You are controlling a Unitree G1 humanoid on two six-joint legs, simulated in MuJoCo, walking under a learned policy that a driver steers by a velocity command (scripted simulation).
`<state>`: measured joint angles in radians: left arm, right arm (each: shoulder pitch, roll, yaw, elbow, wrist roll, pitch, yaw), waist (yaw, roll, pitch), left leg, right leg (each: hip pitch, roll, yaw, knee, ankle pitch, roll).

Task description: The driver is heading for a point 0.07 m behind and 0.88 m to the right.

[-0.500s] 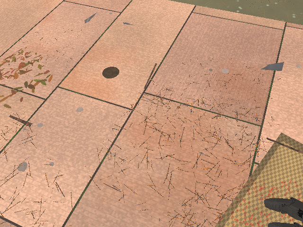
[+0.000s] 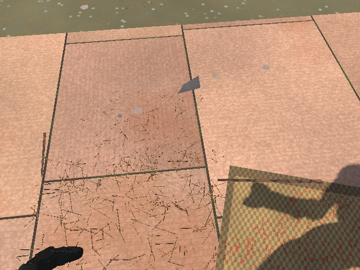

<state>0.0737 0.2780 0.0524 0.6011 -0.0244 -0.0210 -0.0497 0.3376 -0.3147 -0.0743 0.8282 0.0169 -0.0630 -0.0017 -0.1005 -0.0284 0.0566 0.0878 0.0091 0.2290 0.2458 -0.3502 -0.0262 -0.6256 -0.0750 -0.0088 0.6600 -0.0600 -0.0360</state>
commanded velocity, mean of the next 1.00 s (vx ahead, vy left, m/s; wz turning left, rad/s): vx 0.50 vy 0.00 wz -0.53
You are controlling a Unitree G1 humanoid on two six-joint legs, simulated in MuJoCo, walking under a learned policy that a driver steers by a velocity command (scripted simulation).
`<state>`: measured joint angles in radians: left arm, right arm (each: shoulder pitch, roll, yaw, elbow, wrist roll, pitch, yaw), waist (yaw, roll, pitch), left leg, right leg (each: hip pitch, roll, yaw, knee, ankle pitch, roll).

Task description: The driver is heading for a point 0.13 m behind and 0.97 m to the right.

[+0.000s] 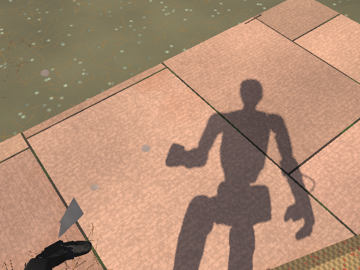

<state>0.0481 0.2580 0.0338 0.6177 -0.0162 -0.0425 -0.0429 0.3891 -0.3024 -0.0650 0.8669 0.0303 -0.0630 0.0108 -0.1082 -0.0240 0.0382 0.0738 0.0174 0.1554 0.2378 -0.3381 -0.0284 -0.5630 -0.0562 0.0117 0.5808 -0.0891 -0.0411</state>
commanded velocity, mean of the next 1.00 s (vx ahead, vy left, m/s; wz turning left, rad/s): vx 0.16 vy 0.00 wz -0.38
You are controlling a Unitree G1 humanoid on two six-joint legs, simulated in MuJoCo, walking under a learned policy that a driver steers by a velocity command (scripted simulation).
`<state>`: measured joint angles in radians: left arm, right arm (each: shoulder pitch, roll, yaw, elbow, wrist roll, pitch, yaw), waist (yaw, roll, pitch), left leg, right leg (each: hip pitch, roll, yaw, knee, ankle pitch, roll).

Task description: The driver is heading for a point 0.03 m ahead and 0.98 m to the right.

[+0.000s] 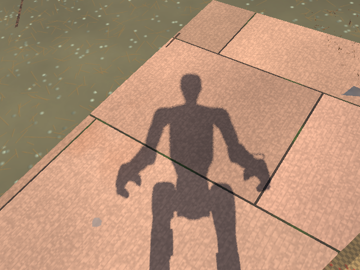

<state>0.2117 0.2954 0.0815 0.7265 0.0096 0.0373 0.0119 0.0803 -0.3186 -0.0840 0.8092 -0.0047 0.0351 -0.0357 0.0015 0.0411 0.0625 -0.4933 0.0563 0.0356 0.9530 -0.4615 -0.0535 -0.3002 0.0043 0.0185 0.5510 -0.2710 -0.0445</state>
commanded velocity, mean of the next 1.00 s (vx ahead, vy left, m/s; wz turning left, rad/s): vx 0.00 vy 0.00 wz -0.59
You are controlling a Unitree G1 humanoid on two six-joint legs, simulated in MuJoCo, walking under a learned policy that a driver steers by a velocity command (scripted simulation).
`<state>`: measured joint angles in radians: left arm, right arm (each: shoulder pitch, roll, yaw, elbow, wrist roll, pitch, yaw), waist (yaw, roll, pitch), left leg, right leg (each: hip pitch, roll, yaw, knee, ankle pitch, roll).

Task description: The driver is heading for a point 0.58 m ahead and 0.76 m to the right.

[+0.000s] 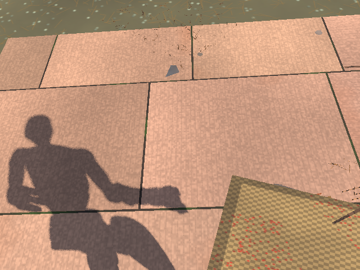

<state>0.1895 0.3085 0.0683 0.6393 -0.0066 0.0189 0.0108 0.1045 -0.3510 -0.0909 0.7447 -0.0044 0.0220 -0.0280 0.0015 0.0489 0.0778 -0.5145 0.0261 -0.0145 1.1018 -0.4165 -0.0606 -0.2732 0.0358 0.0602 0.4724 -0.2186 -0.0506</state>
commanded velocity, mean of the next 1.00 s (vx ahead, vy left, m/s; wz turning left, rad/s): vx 0.39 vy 0.00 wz -0.60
